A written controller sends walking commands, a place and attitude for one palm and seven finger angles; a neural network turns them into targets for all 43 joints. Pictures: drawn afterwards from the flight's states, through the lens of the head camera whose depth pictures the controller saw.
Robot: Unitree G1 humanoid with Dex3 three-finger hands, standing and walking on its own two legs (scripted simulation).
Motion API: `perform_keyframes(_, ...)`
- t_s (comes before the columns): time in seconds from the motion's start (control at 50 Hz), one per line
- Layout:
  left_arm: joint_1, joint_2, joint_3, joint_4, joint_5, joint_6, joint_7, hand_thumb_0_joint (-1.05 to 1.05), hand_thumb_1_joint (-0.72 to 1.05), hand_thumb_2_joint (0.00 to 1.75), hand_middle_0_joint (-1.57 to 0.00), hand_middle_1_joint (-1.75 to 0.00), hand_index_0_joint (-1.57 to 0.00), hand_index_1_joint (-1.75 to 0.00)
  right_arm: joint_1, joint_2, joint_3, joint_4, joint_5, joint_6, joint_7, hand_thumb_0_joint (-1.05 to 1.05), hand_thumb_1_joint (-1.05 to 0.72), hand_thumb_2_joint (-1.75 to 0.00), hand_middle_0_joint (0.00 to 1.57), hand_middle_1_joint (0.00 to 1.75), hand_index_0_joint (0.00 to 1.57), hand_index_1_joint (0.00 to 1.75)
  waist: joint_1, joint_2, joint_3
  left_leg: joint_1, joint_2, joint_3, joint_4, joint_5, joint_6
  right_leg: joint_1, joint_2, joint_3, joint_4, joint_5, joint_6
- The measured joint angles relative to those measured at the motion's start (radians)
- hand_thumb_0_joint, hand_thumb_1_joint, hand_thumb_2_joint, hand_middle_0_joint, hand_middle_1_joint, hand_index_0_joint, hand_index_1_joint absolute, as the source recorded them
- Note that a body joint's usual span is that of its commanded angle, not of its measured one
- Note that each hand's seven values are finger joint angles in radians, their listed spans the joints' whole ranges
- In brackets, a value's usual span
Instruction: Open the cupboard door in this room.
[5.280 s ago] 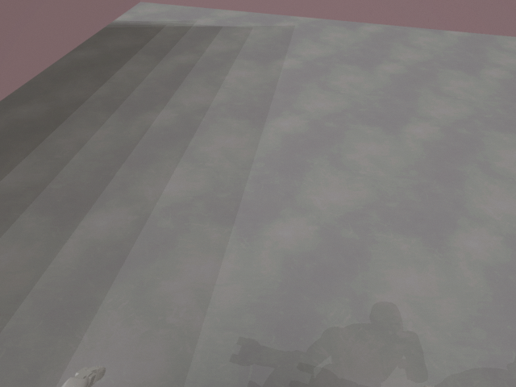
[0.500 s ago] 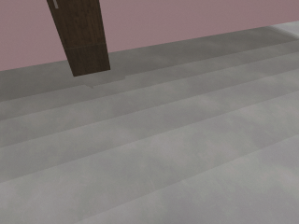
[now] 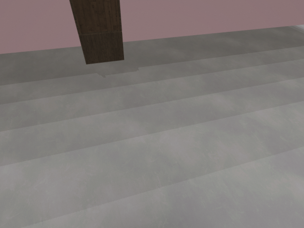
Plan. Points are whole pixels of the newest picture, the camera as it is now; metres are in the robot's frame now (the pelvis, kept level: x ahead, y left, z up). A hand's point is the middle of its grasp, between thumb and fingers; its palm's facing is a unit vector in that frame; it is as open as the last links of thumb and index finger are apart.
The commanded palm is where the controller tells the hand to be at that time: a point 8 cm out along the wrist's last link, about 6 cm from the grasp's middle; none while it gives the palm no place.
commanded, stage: stand and wait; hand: left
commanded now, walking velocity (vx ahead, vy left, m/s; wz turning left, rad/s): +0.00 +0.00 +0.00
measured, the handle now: out of the picture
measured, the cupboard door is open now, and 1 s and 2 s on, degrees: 0 0 0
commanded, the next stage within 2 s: turn or walk to find it in 0.14 s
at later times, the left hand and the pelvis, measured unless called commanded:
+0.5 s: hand out of the picture +0.02 +0.20 -0.18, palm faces +0.17 -0.97 -0.19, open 7.3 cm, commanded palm none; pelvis +0.00 +0.01 +0.00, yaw +7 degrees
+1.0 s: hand out of the picture +0.00 +0.16 -0.13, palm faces +0.36 -0.89 -0.30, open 7.3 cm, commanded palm none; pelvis -0.02 -0.06 +0.01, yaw +21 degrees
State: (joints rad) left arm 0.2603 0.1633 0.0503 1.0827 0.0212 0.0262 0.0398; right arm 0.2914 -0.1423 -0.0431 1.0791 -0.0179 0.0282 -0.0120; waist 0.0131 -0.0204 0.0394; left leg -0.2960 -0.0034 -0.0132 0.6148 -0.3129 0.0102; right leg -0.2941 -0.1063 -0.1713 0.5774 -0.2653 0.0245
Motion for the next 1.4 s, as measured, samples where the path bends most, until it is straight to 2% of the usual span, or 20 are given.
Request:
perform_keyframes(0.12,-0.024,0.025,-0.009,0.000,-0.001,-0.006,-0.002,0.01,0.91,0.89,-0.20,-0.30,-0.20,-0.30,-0.016,0.007,0.012,-0.008,0.002,-0.024,-0.017,0.01,-0.92,-0.90,0.20,0.30,0.19,0.30,-0.001,-0.020,-0.017,0.034,-0.025,-0.007,-0.064,0.028,0.008,0.032,0.025,0.064,-0.017,-0.019,0.003)
perform_keyframes(0.28,-0.021,-0.006,-0.023,-0.003,-0.002,-0.025,-0.007,0.00,0.91,0.89,-0.20,-0.30,-0.20,-0.30,-0.049,-0.037,0.007,-0.021,0.008,-0.014,-0.008,0.01,-0.93,-0.90,0.20,0.30,0.20,0.30,0.000,0.041,-0.019,0.042,-0.020,-0.029,-0.075,0.040,-0.005,0.062,0.033,0.039,-0.055,-0.011,-0.010)
perform_keyframes(0.36,-0.033,-0.004,-0.015,-0.024,0.002,-0.011,-0.008,0.00,0.91,0.89,-0.20,-0.30,-0.20,-0.30,-0.046,-0.044,-0.001,-0.036,0.003,0.005,0.001,0.01,-0.92,-0.90,0.20,0.30,0.19,0.30,-0.013,0.045,-0.002,-0.007,0.008,0.018,0.015,-0.003,-0.011,0.060,0.024,-0.012,-0.014,-0.038,-0.008)
perform_keyframes(0.46,-0.042,0.022,0.001,-0.048,0.000,0.006,-0.009,0.00,0.91,0.89,-0.20,-0.30,-0.20,-0.30,-0.053,-0.033,-0.003,-0.046,-0.003,0.010,0.013,0.00,-0.92,-0.90,0.20,0.30,0.19,0.30,0.000,-0.013,0.024,-0.023,-0.014,0.039,0.047,-0.013,0.037,0.024,-0.012,-0.006,0.088,-0.102,0.014)
perform_keyframes(0.52,-0.066,0.036,0.007,-0.052,0.000,0.025,-0.009,0.01,0.91,0.89,-0.20,-0.30,-0.20,-0.30,-0.054,-0.027,-0.002,-0.065,-0.004,-0.008,0.004,0.00,-0.91,-0.90,0.20,0.30,0.20,0.30,-0.018,-0.014,0.035,-0.023,-0.024,0.020,-0.006,0.026,0.042,-0.061,0.027,0.072,0.312,-0.214,0.016)
perform_keyframes(0.6,-0.096,0.045,0.010,-0.076,-0.002,0.017,-0.014,0.01,0.91,0.89,-0.20,-0.30,-0.20,-0.30,-0.049,-0.032,-0.002,-0.072,-0.004,-0.013,-0.003,0.00,-0.91,-0.90,0.20,0.30,0.20,0.30,-0.028,0.013,0.035,-0.011,-0.029,-0.022,-0.109,0.099,0.045,-0.122,0.061,0.124,0.444,-0.199,0.026)
perform_keyframes(0.7,-0.127,0.056,0.010,-0.110,-0.007,0.011,-0.014,0.01,0.91,0.89,-0.20,-0.30,-0.20,-0.30,-0.043,-0.044,-0.008,-0.078,-0.004,-0.009,-0.002,0.00,-0.91,-0.90,0.21,0.30,0.20,0.30,-0.040,0.028,0.026,-0.005,-0.042,-0.065,-0.175,0.151,0.031,-0.106,0.070,0.163,0.365,-0.191,0.041)
perform_keyframes(0.8,-0.155,0.050,0.004,-0.139,-0.015,0.006,-0.012,0.01,0.91,0.89,-0.20,-0.30,-0.20,-0.30,-0.043,-0.065,-0.020,-0.090,-0.007,0.006,0.006,0.00,-0.91,-0.90,0.21,0.30,0.20,0.30,-0.055,0.047,0.019,-0.022,-0.058,-0.112,-0.166,0.167,0.005,-0.030,0.085,0.176,0.156,-0.166,0.037)
perform_keyframes(0.84,-0.151,0.046,0.000,-0.152,-0.016,-0.003,-0.012,0.01,0.91,0.89,-0.20,-0.30,-0.20,-0.30,-0.041,-0.075,-0.027,-0.095,-0.005,0.014,0.010,0.00,-0.91,-0.90,0.21,0.30,0.20,0.30,-0.053,0.053,0.010,-0.041,-0.069,-0.127,-0.136,0.160,-0.011,0.029,0.088,0.168,0.011,-0.083,0.033)
perform_keyframes(0.86,-0.144,0.043,-0.001,-0.158,-0.012,-0.010,-0.011,0.01,0.91,0.89,-0.20,-0.30,-0.20,-0.30,-0.041,-0.082,-0.032,-0.098,-0.002,0.018,0.013,0.00,-0.91,-0.90,0.21,0.30,0.20,0.30,-0.048,0.058,0.006,-0.060,-0.071,-0.129,-0.101,0.141,-0.017,0.049,0.087,0.159,-0.043,-0.038,0.008)
perform_keyframes(0.9,-0.129,0.029,-0.009,-0.162,-0.003,-0.013,-0.010,0.00,0.91,0.89,-0.20,-0.30,-0.20,-0.30,-0.049,-0.098,-0.043,-0.096,-0.002,0.031,0.014,0.00,-0.91,-0.90,0.21,0.30,0.20,0.30,-0.044,0.077,0.009,-0.117,-0.073,-0.116,0.065,-0.022,-0.024,0.050,0.087,0.136,-0.023,-0.035,-0.030)
perform_keyframes(0.94,-0.101,0.018,-0.013,-0.163,-0.002,-0.009,-0.010,0.00,0.91,0.89,-0.20,-0.30,-0.20,-0.30,-0.049,-0.110,-0.052,-0.095,-0.007,0.045,0.020,0.01,-0.91,-0.90,0.20,0.30,0.20,0.30,-0.041,0.077,-0.001,-0.180,-0.074,-0.083,0.267,-0.086,-0.028,0.067,0.073,0.118,-0.035,-0.043,-0.041)
perform_keyframes(1.0,-0.067,0.010,-0.016,-0.153,-0.003,-0.008,-0.010,0.01,0.91,0.89,-0.20,-0.30,-0.20,-0.30,-0.053,-0.125,-0.056,-0.097,-0.008,0.047,0.028,0.01,-0.91,-0.90,0.20,0.30,0.19,0.30,-0.039,0.071,-0.001,-0.226,-0.045,-0.043,0.472,-0.052,-0.043,0.098,0.057,0.094,-0.078,-0.026,-0.043)
perform_keyframes(1.06,-0.044,0.005,-0.021,-0.144,-0.003,-0.016,-0.011,0.01,0.91,0.89,-0.20,-0.30,-0.20,-0.30,-0.055,-0.132,-0.055,-0.095,-0.004,0.045,0.030,0.00,-0.91,-0.90,0.20,0.30,0.19,0.30,-0.039,0.064,0.009,-0.221,-0.010,-0.029,0.531,-0.027,-0.062,0.114,0.044,0.060,-0.096,-0.019,-0.045)
perform_keyframes(1.2,-0.001,0.009,-0.024,-0.129,0.009,-0.025,-0.015,0.01,0.91,0.89,-0.20,-0.30,-0.21,-0.30,-0.094,-0.123,-0.037,-0.078,0.003,0.057,0.027,0.01,-0.91,-0.90,0.20,0.30,0.19,0.30,-0.006,0.034,0.039,-0.107,0.033,0.013,0.333,-0.112,-0.078,0.102,0.008,-0.008,-0.067,-0.037,-0.031)
perform_keyframes(1.26,0.014,0.026,-0.018,-0.116,0.012,-0.021,-0.016,0.01,0.91,0.89,-0.20,-0.30,-0.21,-0.30,-0.126,-0.111,-0.025,-0.085,0.010,0.048,0.026,0.01,-0.91,-0.90,0.20,0.30,0.19,0.30,0.012,0.013,0.051,-0.038,0.032,0.046,0.177,-0.126,-0.067,0.084,-0.011,-0.031,-0.032,-0.052,-0.015)
perform_keyframes(1.3,0.025,0.043,-0.011,-0.105,0.008,-0.015,-0.016,0.01,0.91,0.89,-0.20,-0.30,-0.21,-0.30,-0.143,-0.103,-0.017,-0.097,0.012,0.033,0.027,0.01,-0.91,-0.90,0.20,0.30,0.19,0.30,0.016,0.001,0.052,0.023,0.027,0.068,0.030,-0.045,-0.057,0.068,-0.026,-0.050,0.009,-0.071,0.002)
perform_keyframes(1.32,0.030,0.055,-0.007,-0.101,0.004,-0.009,-0.017,0.01,0.91,0.89,-0.20,-0.30,-0.21,-0.30,-0.150,-0.098,-0.014,-0.103,0.010,0.023,0.028,0.01,-0.91,-0.90,0.20,0.30,0.19,0.30,0.017,-0.011,0.051,0.046,0.020,0.077,-0.027,-0.007,-0.025,0.053,-0.039,-0.055,0.045,-0.088,0.013)
perform_keyframes(1.36,0.026,0.082,0.003,-0.088,-0.001,0.012,-0.014,0.01,0.91,0.89,-0.20,-0.30,-0.21,-0.30,-0.168,-0.077,-0.008,-0.113,0.008,0.008,0.029,0.01,-0.91,-0.90,0.20,0.30,0.19,0.30,0.030,-0.048,0.059,0.040,-0.002,0.085,-0.012,-0.020,0.020,-0.003,-0.043,0.004,0.184,-0.203,0.030)
perform_keyframes(1.4,0.020,0.096,0.008,-0.075,-0.001,0.033,-0.010,0.01,0.91,0.89,-0.20,-0.30,-0.20,-0.30,-0.174,-0.063,-0.001,-0.123,0.006,-0.002,0.023,0.00,-0.91,-0.90,0.20,0.30,0.19,0.30,0.032,-0.050,0.053,0.050,-0.003,0.079,-0.027,-0.021,0.037,-0.059,-0.016,0.055,0.332,-0.256,0.038)
